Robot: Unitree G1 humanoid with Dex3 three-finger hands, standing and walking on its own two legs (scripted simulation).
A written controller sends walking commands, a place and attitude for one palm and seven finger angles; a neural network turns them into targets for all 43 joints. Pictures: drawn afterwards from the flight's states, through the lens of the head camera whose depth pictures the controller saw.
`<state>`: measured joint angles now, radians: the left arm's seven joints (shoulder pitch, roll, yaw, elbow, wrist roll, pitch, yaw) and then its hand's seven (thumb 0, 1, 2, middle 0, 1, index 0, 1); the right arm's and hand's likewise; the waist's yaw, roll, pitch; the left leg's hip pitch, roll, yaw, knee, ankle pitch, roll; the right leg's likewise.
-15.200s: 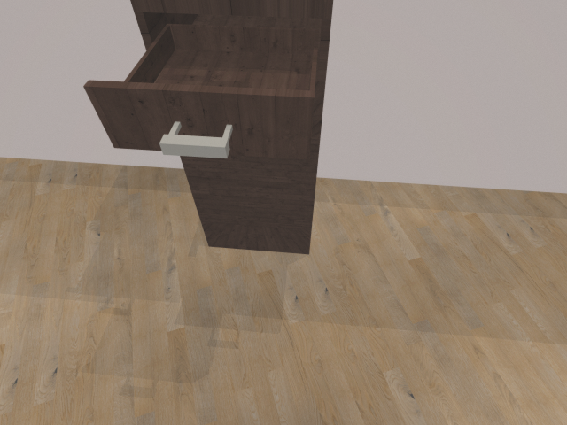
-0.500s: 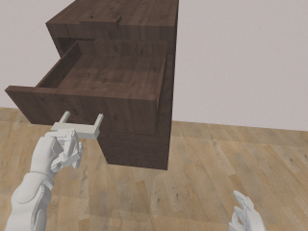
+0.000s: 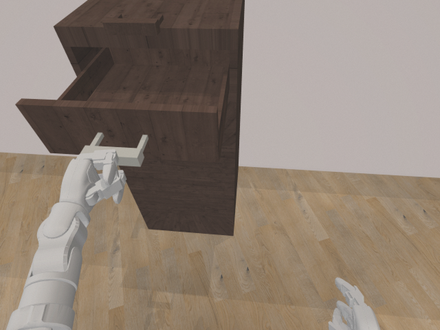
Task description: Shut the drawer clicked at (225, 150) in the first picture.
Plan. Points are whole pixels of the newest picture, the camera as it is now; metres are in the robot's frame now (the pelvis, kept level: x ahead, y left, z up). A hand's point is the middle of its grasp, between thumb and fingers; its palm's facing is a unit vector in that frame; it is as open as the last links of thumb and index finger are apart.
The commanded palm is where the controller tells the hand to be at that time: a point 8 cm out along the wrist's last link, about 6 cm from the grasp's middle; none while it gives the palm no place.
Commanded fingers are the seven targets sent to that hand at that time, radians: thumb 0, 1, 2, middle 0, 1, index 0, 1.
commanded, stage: push the drawer shut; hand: left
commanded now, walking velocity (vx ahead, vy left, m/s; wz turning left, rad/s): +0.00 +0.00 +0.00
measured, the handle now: (117, 147) +0.41 +0.24 +0.12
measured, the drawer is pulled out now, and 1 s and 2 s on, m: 0.24 0.11 0.00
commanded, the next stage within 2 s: none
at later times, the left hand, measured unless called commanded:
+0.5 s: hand (128, 151) +0.40 +0.22 +0.11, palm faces +0.00 -1.00 -0.04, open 3.0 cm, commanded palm +0.40 +0.26 +0.12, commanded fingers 0.00 0.90 0.90 -1.40 -1.60 -1.40 -1.60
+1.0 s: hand (136, 133) +0.46 +0.22 +0.11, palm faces -0.01 -1.00 -0.02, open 2.9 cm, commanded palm +0.46 +0.26 +0.12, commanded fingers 0.00 0.90 0.90 -1.40 -1.60 -1.40 -1.60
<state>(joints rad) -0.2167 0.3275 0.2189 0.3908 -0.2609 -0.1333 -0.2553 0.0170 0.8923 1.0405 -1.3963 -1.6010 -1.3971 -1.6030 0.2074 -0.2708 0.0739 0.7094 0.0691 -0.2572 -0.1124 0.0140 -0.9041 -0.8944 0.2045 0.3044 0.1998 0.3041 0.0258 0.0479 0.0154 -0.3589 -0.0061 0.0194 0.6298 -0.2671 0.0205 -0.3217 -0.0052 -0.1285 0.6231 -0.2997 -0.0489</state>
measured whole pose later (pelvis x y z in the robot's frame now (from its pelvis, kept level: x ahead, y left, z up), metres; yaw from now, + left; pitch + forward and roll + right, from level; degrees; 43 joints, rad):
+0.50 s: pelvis +0.02 +0.00 +0.00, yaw -1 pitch +4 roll -1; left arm -0.47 0.39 0.29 0.71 -0.24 -0.18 -0.32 -0.01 0.83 0.99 -1.39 -1.60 -1.40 -1.60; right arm 0.29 -0.29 0.06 0.71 0.06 -0.19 -0.08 0.01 -0.91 -0.89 0.20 0.30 0.20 0.30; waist -0.02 0.04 -0.02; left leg -0.43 0.00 0.03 0.65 -0.29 0.03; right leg -0.39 0.01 -0.11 0.63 -0.31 -0.04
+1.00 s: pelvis +0.02 +0.02 +0.00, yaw -1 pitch +7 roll -1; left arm -0.70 0.43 0.28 0.97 -0.20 -0.24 -0.29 -0.03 0.82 0.99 -1.40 -1.60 -1.40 -1.60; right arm 0.32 -0.28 0.06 0.71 0.05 -0.13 -0.06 0.01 -0.91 -0.89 0.20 0.30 0.20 0.30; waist -0.04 0.02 -0.02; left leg -0.50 0.00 0.04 0.68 -0.31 0.04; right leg -0.46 0.00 -0.11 0.65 -0.32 -0.03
